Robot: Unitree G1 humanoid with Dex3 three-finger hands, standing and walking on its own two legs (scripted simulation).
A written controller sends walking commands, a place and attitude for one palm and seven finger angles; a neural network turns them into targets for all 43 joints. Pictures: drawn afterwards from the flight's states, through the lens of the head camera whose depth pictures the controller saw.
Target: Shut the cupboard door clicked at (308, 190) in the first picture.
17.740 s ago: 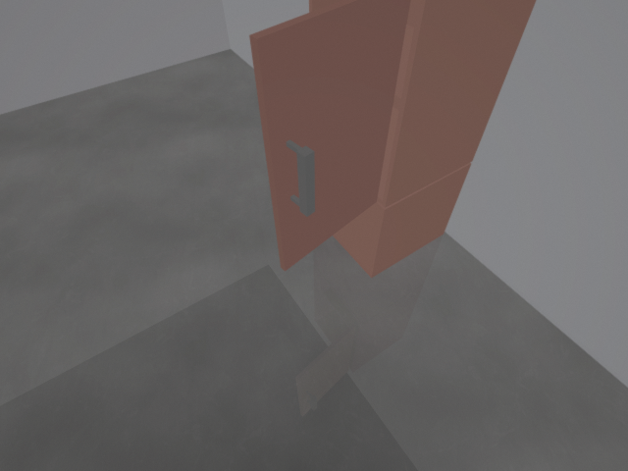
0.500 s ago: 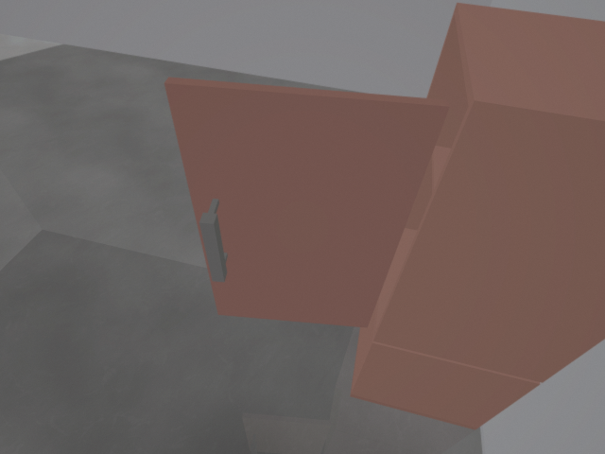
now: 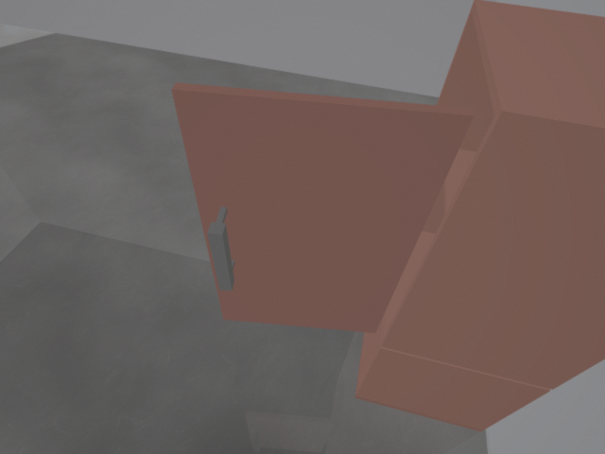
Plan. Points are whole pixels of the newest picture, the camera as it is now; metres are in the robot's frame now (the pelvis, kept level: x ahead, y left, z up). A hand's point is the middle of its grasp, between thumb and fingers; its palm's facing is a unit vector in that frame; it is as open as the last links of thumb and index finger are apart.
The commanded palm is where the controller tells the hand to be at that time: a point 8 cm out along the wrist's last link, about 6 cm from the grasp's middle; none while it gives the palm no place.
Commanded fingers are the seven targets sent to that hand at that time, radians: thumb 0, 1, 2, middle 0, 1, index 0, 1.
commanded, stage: look again from close up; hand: left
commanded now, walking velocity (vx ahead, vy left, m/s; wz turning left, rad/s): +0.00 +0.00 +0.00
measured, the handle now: (224, 250) +0.44 +0.17 -0.03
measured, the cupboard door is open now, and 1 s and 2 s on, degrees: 100 100 100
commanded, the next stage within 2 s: raise the hand and make a fist in 0.20 s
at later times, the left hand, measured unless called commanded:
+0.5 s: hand (176, 386) +0.20 +0.18 -0.01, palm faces +0.20 -0.97 -0.10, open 7.2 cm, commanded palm +0.10 +0.22 -0.07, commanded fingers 0.00 0.90 0.90 -0.38 -0.50 -0.38 -0.50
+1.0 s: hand (202, 410) +0.19 +0.15 -0.06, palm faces -0.11 -0.99 -0.03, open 4.8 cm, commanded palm +0.14 +0.22 -0.05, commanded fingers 0.00 0.90 0.90 -0.84 -1.00 -0.84 -1.00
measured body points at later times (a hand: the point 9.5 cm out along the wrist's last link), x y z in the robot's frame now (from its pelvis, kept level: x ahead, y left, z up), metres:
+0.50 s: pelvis -0.01 -0.01 -0.02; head -0.01 -0.01 +0.43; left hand +0.19 +0.23 -0.01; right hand +0.10 -0.25 -0.12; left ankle +0.04 +0.07 -0.74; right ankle +0.00 -0.12 -0.74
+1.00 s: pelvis -0.02 -0.04 -0.12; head +0.06 -0.04 +0.32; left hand +0.19 +0.20 -0.05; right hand +0.22 -0.23 -0.19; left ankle +0.04 +0.07 -0.74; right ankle +0.00 -0.12 -0.74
